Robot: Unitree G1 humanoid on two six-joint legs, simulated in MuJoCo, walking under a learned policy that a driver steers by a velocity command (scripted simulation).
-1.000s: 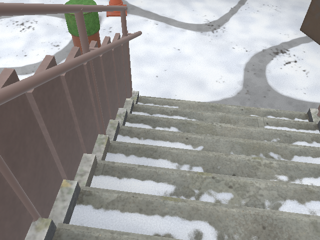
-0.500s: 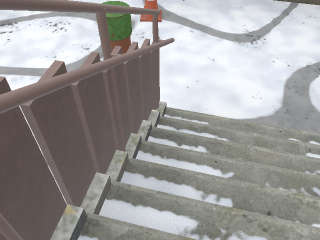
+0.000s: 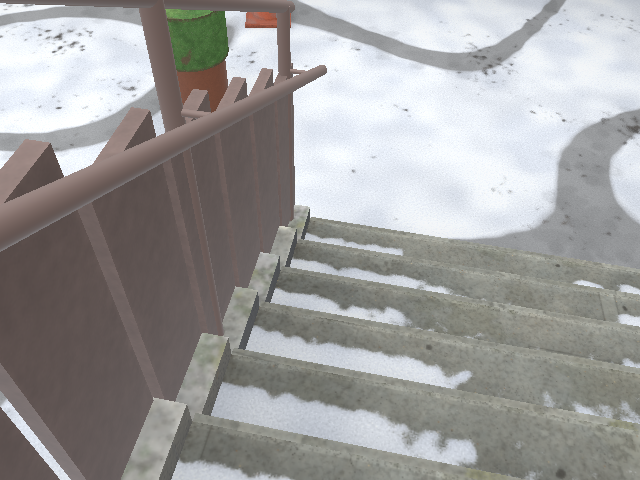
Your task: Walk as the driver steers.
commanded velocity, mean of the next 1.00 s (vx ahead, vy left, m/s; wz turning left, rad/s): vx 0.50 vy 0.00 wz -0.11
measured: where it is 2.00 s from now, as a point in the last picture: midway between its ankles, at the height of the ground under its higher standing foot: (357, 383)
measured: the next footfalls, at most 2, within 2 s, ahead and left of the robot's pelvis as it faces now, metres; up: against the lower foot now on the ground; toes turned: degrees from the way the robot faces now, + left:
right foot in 0.22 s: +0.26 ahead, -0.14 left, -0.16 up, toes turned -1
left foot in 0.82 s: +0.61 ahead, +0.07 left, -0.32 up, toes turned -1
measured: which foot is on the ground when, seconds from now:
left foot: down 0.00-0.24, up 0.26-0.80, down 0.82-1.00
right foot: up 0.00-0.20, down 0.22-0.82, up 0.84-1.00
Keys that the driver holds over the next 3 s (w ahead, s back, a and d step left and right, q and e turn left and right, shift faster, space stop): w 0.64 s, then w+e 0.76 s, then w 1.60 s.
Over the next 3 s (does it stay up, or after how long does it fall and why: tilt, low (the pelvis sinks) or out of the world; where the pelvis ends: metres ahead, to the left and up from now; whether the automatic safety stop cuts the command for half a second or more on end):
stays up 1.60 -0.44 -0.87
